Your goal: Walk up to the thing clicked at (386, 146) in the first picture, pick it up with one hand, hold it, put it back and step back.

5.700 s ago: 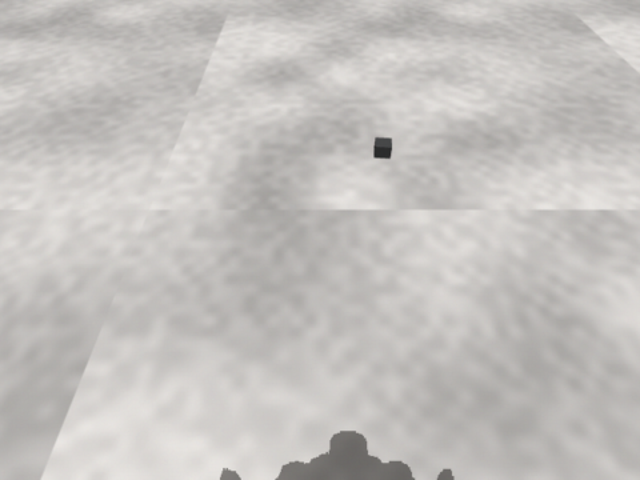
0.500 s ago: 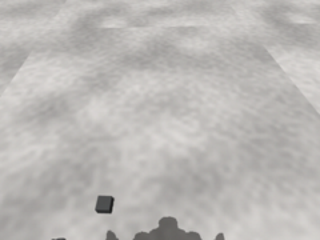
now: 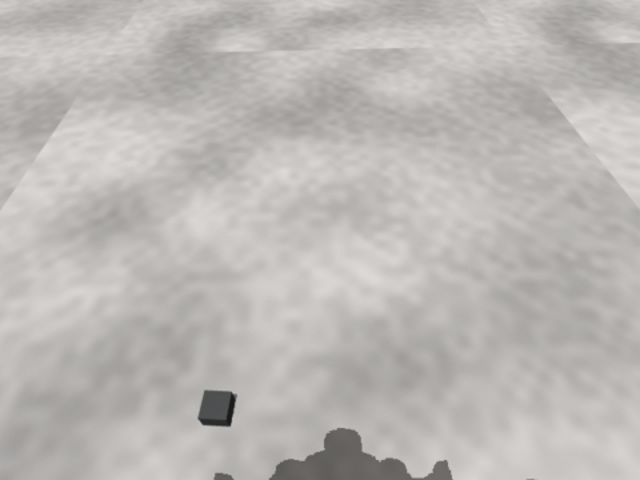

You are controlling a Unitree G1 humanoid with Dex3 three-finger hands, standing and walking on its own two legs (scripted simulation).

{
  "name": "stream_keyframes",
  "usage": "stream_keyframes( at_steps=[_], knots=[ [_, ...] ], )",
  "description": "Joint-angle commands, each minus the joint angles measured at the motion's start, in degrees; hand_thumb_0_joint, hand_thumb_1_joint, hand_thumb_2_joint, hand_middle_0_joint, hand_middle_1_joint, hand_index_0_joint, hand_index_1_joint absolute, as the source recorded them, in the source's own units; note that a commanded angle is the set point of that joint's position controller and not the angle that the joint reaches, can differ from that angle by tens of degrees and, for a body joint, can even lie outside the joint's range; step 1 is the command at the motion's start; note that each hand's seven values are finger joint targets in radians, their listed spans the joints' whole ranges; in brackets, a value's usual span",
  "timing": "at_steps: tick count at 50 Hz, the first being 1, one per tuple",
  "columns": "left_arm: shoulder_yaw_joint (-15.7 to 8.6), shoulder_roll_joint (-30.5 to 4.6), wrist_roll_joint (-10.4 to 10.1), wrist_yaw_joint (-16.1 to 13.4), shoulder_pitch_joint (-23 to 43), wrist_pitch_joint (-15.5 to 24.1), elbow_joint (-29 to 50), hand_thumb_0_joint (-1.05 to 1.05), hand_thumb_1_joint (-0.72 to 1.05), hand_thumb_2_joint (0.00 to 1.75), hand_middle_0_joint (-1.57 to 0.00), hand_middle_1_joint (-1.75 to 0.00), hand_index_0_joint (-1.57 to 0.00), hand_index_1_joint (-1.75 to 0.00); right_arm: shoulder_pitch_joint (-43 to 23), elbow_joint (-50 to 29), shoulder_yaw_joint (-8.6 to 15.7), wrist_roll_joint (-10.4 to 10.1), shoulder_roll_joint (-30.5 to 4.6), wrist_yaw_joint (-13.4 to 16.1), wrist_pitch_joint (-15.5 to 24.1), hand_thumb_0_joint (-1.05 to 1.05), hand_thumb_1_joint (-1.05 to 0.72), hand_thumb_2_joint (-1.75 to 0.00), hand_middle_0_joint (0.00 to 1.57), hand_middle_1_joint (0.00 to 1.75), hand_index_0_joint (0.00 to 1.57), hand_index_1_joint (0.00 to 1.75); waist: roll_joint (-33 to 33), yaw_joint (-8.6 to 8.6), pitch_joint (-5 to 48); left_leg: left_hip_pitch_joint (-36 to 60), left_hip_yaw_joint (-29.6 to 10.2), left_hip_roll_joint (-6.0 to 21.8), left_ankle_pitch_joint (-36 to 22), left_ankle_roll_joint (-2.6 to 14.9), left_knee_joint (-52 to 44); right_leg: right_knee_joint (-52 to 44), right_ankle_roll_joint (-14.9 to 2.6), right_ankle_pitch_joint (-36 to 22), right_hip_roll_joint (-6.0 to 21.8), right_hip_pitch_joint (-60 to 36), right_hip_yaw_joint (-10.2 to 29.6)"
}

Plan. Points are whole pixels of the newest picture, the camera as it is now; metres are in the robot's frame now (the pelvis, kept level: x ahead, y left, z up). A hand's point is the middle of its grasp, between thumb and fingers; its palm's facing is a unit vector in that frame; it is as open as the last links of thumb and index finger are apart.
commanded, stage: walk up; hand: left
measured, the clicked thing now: (217, 408) +0.43 +0.33 -0.75
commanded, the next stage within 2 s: none
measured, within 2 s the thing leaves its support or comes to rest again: neither
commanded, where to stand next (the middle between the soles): +0.05 +0.02 m, yaw -2 degrees
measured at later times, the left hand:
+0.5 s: hand out of the picture -0.02 +0.29 -0.16, palm faces +0.00 -0.88 -0.48, open 7.4 cm
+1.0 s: hand out of the picture +0.07 +0.24 -0.17, palm faces -0.02 -0.91 -0.41, open 7.4 cm
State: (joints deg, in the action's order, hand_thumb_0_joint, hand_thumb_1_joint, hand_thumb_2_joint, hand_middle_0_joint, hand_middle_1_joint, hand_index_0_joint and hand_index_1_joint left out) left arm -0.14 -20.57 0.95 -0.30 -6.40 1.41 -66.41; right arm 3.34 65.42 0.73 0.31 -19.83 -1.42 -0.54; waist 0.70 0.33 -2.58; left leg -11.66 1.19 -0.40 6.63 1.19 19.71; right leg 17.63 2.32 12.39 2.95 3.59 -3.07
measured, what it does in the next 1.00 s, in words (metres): steps on the spot: left foot, then right foot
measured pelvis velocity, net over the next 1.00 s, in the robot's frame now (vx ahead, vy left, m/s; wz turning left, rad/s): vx -0.04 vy -0.02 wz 0.03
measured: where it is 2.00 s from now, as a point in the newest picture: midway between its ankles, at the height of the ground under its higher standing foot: outside the picture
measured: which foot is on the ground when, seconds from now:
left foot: down 0.00-0.28, up 0.30-0.52, down 0.54-0.84, up 0.86-1.00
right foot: down 0.00-0.54, up 0.56-0.80, down 0.82-1.00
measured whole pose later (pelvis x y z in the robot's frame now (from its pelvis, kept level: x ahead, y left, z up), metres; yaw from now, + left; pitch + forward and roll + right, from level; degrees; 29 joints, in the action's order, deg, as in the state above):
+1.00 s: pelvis -0.04 -0.02 -0.03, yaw +2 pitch -3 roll +0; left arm -1.8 -20.2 1.7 -0.6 -5.7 0.2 -50.7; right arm 8.5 52.0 3.3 -0.4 -24.9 1.2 -3.0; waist 2.2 -0.4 -9.5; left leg -22.5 -4.6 -1.3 32.1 0.4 63.2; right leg 38.1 0.2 11.4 1.8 24.2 0.2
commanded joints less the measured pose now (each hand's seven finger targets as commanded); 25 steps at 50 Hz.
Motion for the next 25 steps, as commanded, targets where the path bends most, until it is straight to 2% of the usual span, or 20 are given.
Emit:
stream_keyframes(
  at_steps=[1,2,3,5,8,10,12,13,14,15,16,17,18,19,20,21,22,23,24,25],
  knots=[
    [-2.1,-12.3,-0.3,-0.7,2.8,1.0,3.9,0.00,0.90,0.90,-0.20,-0.30,-0.20,-0.30,-2.8,-3.2,2.6,0.0,-12.4,0.9,1.1,0.00,-0.90,-0.90,0.20,0.30,0.20,0.30,-0.6,-0.69,5.7,5.1,-7.4,7.6,-4.4,0.48,-3.1,-2.7,-2.85,-6.7,5.3,2.2,4.2],
    [-2.1,-12.0,-0.3,-0.7,2.5,1.0,3.7,0.00,0.90,0.90,-0.20,-0.30,-0.20,-0.30,-3.0,-3.2,2.5,-0.1,-12.1,0.9,1.2,0.00,-0.90,-0.90,0.20,0.30,0.20,0.30,-0.2,-0.42,5.5,5.1,-7.6,7.8,-5.2,0.49,-3.3,-2.7,-2.81,-6.5,5.2,2.0,4.0],
    [-3.5,-16.0,-1.4,-1.8,1.8,0.6,4.6,0.00,0.90,0.90,-0.20,-0.30,-0.20,-0.30,-4.2,-4.3,4.5,0.4,-16.5,0.5,-0.4,0.00,-0.90,-0.90,0.20,0.30,0.20,0.30,3.1,-0.15,-1.1,2.6,-7.3,6.9,-21.6,0.61,2.1,3.4,-2.73,-18.9,6.3,7.6,4.3],
    [-3.8,-15.0,-2.1,-2.5,0.0,0.0,6.1,0.00,0.90,0.90,-0.20,-0.30,-0.20,-0.30,-2.2,-5.8,4.8,-0.2,-15.2,0.5,-1.3,0.00,-0.90,-0.90,0.20,0.30,0.20,0.30,2.0,-0.83,4.3,4.3,-6.4,7.8,-29.4,3.18,4.4,9.5,-2.86,-21.0,4.8,5.5,2.6],
    [-3.7,-13.7,-2.2,-2.8,-2.0,-1.1,8.4,0.00,0.90,0.90,-0.20,-0.30,-0.20,-0.30,-2.3,-10.0,6.2,0.1,-16.4,0.1,-2.7,0.00,-0.90,-0.90,0.20,0.30,0.20,0.30,5.1,-0.90,8.8,2.7,-9.3,10.6,-25.1,6.99,4.1,19.0,-3.76,-8.4,0.7,6.1,0.9],
    [-4.3,-13.4,-1.8,-2.9,-6.9,-1.9,8.6,0.00,0.90,0.90,-0.20,-0.30,-0.20,-0.30,-5.6,-13.7,6.8,0.7,-16.6,-0.1,-3.6,0.00,-0.90,-0.90,0.20,0.30,0.20,0.30,8.3,0.94,9.2,-5.2,-12.3,13.7,-17.0,10.21,3.9,27.1,-4.85,6.7,-0.7,4.1,1.2],
    [-5.4,-13.7,-1.3,-3.1,-12.5,-2.2,8.3,0.00,0.90,0.90,-0.20,-0.30,-0.20,-0.30,-9.2,-17.2,7.3,1.5,-16.7,-0.4,-4.4,0.00,-0.90,-0.90,0.20,0.30,0.20,0.30,9.0,3.54,8.2,-14.4,-13.0,13.9,-9.1,10.66,7.8,28.3,-6.85,13.3,0.4,1.5,3.4],
    [-5.7,-14.1,-0.9,-3.3,-14.1,-1.8,8.7,0.00,0.90,0.90,-0.20,-0.30,-0.20,-0.30,-10.4,-18.3,7.2,1.7,-15.1,-0.4,-4.7,0.00,-0.90,-0.90,0.20,0.30,0.20,0.30,3.9,4.89,6.5,-13.2,-10.5,10.3,-5.3,8.22,14.3,18.6,-8.20,9.4,3.7,5.5,7.0],
    [-6.6,-18.1,0.2,-3.4,-13.0,-0.9,9.9,0.00,0.90,0.90,-0.20,-0.30,-0.20,-0.30,-9.0,-19.0,6.4,1.1,-12.0,-0.5,-4.7,0.00,-0.90,-0.90,0.20,0.30,0.20,0.30,-10.3,5.09,4.0,-16.3,-6.5,0.3,3.9,2.51,26.9,4.1,-10.85,-2.3,14.3,8.4,21.1],
    [-7.5,-21.8,0.9,-3.5,-7.4,-0.4,12.7,0.00,0.90,0.90,-0.20,-0.30,-0.20,-0.30,-6.6,-19.2,5.9,1.7,-9.9,-0.2,-5.0,0.00,-0.90,-0.90,0.20,0.30,0.20,0.30,-13.4,3.01,0.4,-19.2,-9.0,-4.6,23.8,-0.97,39.0,-0.9,-15.45,-11.5,22.4,13.5,28.4],
    [-7.6,-24.5,1.5,-4.2,-2.4,0.0,15.7,0.00,0.90,0.90,-0.20,-0.30,-0.20,-0.30,-2.3,-19.5,6.3,2.2,-11.1,0.0,-5.5,0.00,-0.90,-0.90,0.20,0.30,0.20,0.30,-14.1,1.35,0.2,-18.7,-13.3,-2.4,26.5,-1.52,49.1,-0.9,-20.58,-15.5,26.9,18.1,33.0],
    [-7.9,-23.2,1.2,-4.6,1.0,0.3,16.8,0.00,0.90,0.90,-0.20,-0.30,-0.20,-0.30,-0.7,-18.6,7.4,1.5,-13.8,-0.1,-5.6,0.00,-0.90,-0.90,0.20,0.30,0.20,0.30,-9.3,-1.05,0.4,-17.5,-16.4,-1.8,25.6,-1.63,54.7,2.7,-20.72,-20.6,25.4,19.6,28.2],
    [-7.2,-20.4,1.2,-4.5,2.9,0.5,17.1,0.00,0.90,0.90,-0.20,-0.30,-0.20,-0.30,1.8,-17.2,7.8,0.8,-14.4,-0.3,-5.1,0.00,-0.90,-0.90,0.20,0.30,0.20,0.30,-5.5,-2.70,1.9,-16.4,-15.2,-2.7,22.2,-1.76,55.3,5.9,-18.03,-20.4,19.7,16.9,19.5],
    [-6.6,-18.0,1.9,-4.2,4.2,0.8,17.8,0.00,0.90,0.90,-0.20,-0.30,-0.20,-0.30,4.6,-16.1,8.0,0.1,-14.5,-0.5,-4.3,0.00,-0.90,-0.90,0.20,0.30,0.20,0.30,-6.5,-3.74,4.6,-13.5,-11.9,-2.0,19.6,-1.90,51.5,7.8,-15.42,-16.5,14.8,14.3,13.0],
    [-6.0,-15.6,2.6,-3.7,2.9,1.1,18.1,0.00,0.90,0.90,-0.20,-0.30,-0.20,-0.30,5.0,-15.6,7.4,-0.3,-13.3,-0.6,-3.4,0.00,-0.90,-0.90,0.20,0.30,0.20,0.30,-8.8,-2.53,7.7,-12.2,-9.2,-0.8,18.7,-2.19,41.8,8.3,-12.81,-8.4,11.6,9.0,9.8],
    [-5.6,-14.1,3.2,-2.7,0.7,1.1,18.0,0.00,0.90,0.90,-0.20,-0.30,-0.20,-0.30,4.2,-14.9,6.8,0.0,-12.5,-0.9,-2.4,0.00,-0.90,-0.90,0.20,0.30,0.20,0.30,-11.7,0.03,8.5,-11.5,-4.9,-0.4,20.7,-2.67,32.3,7.4,-11.69,4.2,9.4,5.8,8.8],
    [-6.0,-15.2,3.7,-1.7,-1.5,0.8,17.9,0.00,0.90,0.90,-0.20,-0.30,-0.20,-0.30,2.4,-15.2,6.6,0.5,-12.6,-1.3,-1.5,0.00,-0.90,-0.90,0.20,0.30,0.20,0.30,-15.4,1.85,7.1,-11.2,-0.9,-1.5,24.3,-2.65,25.9,6.0,-12.12,17.1,8.6,4.9,10.0],
    [-6.7,-16.5,3.6,-0.8,-3.1,0.2,18.1,0.00,0.90,0.90,-0.20,-0.30,-0.20,-0.30,2.5,-15.6,6.5,1.0,-12.4,-1.3,-0.7,0.00,-0.90,-0.90,0.20,0.30,0.20,0.30,-17.7,2.37,5.7,-10.0,1.3,-2.4,26.2,-2.41,19.4,7.0,-12.85,19.6,9.0,3.7,11.7],
    [-7.0,-17.4,3.2,-0.2,-4.2,-0.5,18.1,0.00,0.90,0.90,-0.20,-0.30,-0.20,-0.30,4.4,-15.1,6.5,1.3,-12.3,-1.0,0.1,0.00,-0.90,-0.90,0.20,0.30,0.20,0.30,-16.8,1.88,3.8,-6.4,2.9,-2.9,22.9,-2.10,12.1,9.3,-12.73,16.2,8.9,5.6,11.8],
    [-6.9,-17.0,2.4,0.3,-4.9,-1.2,17.9,0.00,0.90,0.90,-0.20,-0.30,-0.20,-0.30,7.5,-13.7,6.6,1.6,-11.7,-0.3,1.0,0.00,-0.90,-0.90,0.20,0.30,0.20,0.30,-12.2,-0.26,3.1,1.8,4.0,-3.5,15.1,-1.82,1.4,16.2,-11.31,10.8,7.2,9.3,8.6]
  ],
)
